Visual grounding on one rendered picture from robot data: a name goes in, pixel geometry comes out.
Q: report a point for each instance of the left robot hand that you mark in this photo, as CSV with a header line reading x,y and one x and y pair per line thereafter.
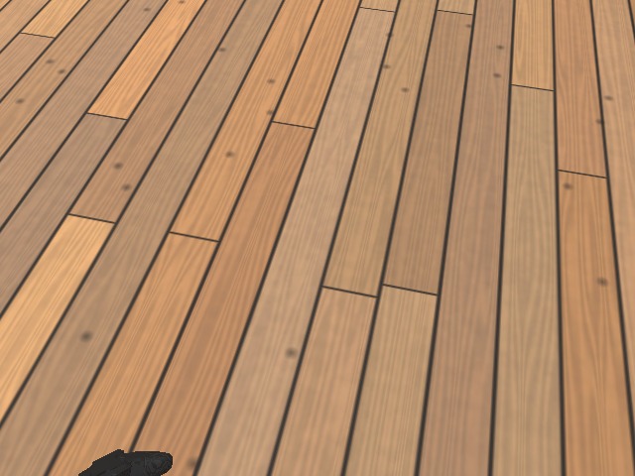
x,y
138,463

